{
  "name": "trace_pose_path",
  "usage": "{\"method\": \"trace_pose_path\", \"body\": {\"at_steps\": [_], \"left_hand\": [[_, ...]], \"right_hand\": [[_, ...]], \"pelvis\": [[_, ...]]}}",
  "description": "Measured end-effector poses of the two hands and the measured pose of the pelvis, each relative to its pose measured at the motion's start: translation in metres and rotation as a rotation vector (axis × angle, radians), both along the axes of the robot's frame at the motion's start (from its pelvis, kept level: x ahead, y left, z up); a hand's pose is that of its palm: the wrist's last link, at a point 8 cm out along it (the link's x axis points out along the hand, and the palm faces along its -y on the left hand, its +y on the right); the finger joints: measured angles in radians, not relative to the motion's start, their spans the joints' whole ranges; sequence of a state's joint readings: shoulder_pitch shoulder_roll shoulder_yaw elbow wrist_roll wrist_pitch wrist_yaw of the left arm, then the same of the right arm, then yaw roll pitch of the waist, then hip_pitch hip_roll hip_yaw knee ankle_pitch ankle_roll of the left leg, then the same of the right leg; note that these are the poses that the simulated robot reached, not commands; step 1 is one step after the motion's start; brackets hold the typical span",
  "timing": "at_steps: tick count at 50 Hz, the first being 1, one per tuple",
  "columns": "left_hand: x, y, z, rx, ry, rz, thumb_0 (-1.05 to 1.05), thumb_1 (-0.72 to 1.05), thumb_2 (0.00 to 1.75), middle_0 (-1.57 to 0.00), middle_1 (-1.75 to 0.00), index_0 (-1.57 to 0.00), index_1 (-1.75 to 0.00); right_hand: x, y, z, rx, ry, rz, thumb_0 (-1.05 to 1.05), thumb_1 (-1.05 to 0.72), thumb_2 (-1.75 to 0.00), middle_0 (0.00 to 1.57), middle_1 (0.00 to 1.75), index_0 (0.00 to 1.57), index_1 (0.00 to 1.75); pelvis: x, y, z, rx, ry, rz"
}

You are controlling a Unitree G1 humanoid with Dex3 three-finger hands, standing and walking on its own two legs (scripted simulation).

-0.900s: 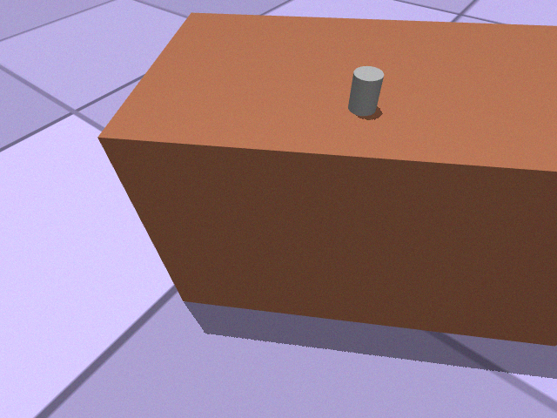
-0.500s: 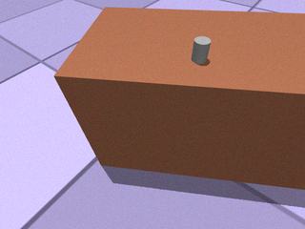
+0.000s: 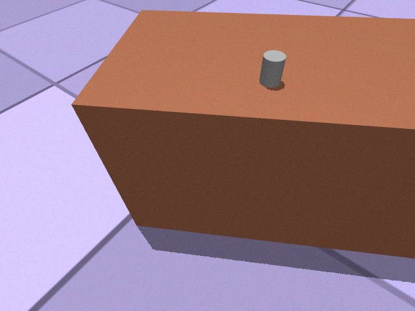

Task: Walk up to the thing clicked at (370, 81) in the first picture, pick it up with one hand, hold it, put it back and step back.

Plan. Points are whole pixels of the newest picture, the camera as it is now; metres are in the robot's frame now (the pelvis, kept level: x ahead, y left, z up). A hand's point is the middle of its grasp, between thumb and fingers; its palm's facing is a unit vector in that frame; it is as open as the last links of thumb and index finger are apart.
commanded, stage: stand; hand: right
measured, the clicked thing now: (272, 69) +0.74 -0.18 +0.06
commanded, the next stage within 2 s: walk up in 0.22 s
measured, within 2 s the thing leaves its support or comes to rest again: neither
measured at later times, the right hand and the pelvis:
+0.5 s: hand out of the picture +0.11 -0.24 -0.15, palm faces -0.03 +0.92 -0.39, open 7.4 cm; pelvis +0.04 +0.05 -0.01, yaw -2 degrees
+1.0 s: hand (297, 296) +0.19 -0.18 -0.19, palm faces +0.13 +0.94 -0.31, open 7.4 cm; pelvis +0.20 +0.08 -0.03, yaw -7 degrees
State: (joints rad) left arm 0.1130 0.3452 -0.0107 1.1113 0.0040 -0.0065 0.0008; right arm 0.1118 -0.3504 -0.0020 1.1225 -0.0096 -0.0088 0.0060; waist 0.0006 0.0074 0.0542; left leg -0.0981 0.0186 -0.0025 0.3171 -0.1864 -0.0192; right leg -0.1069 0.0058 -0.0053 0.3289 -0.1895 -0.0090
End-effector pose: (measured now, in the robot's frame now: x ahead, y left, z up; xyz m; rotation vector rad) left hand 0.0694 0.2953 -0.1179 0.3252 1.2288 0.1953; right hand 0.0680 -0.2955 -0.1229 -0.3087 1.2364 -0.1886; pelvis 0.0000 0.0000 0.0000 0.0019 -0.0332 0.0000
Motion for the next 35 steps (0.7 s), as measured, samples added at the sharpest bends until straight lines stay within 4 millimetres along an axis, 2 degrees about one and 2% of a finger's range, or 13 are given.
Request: {"method": "trace_pose_path", "body": {"at_steps": [14,20,25,29,31,35], "left_hand": [[0.001,0.005,0.003,0.002,-0.035,-0.007,0.01,0.91,0.90,-0.20,-0.30,-0.20,-0.30],[-0.019,0.042,0.010,0.051,0.008,0.020,0.00,0.90,0.90,-0.21,-0.30,-0.20,-0.30],[-0.022,0.088,0.006,0.077,0.078,0.029,0.01,0.90,0.90,-0.21,-0.30,-0.20,-0.30],[0.006,0.125,-0.013,0.091,0.102,-0.006,0.01,0.90,0.90,-0.20,-0.30,-0.20,-0.30],[0.030,0.132,-0.015,0.092,0.095,-0.032,0.01,0.91,0.90,-0.20,-0.30,-0.20,-0.30],[0.086,0.133,-0.005,0.065,0.014,-0.088,0.01,0.91,0.90,-0.20,-0.29,-0.20,-0.30]], "right_hand": [[0.002,-0.003,0.001,0.005,-0.023,0.003,0.01,-0.90,-0.90,0.21,0.30,0.20,0.30],[0.013,-0.007,0.007,-0.029,-0.023,0.008,0.01,-0.90,-0.90,0.21,0.30,0.20,0.30],[0.034,0.011,0.011,-0.059,-0.028,0.011,0.01,-0.90,-0.90,0.20,0.30,0.20,0.30],[0.047,0.037,0.007,-0.086,-0.071,-0.018,0.01,-0.90,-0.90,0.20,0.30,0.20,0.30],[0.046,0.050,0.007,-0.077,-0.084,-0.053,0.01,-0.90,-0.90,0.20,0.30,0.20,0.30],[0.040,0.074,0.012,-0.040,-0.057,-0.106,0.01,-0.90,-0.90,0.21,0.30,0.20,0.30]], "pelvis": [[0.002,0.002,-0.002,-0.002,-0.003,-0.009],[0.019,0.024,-0.004,-0.015,0.001,-0.032],[0.041,0.054,-0.011,-0.031,-0.011,-0.036],[0.064,0.081,-0.027,-0.003,-0.028,-0.059],[0.074,0.089,-0.027,-0.005,-0.031,-0.070],[0.098,0.097,-0.015,-0.011,-0.032,-0.081]]}}
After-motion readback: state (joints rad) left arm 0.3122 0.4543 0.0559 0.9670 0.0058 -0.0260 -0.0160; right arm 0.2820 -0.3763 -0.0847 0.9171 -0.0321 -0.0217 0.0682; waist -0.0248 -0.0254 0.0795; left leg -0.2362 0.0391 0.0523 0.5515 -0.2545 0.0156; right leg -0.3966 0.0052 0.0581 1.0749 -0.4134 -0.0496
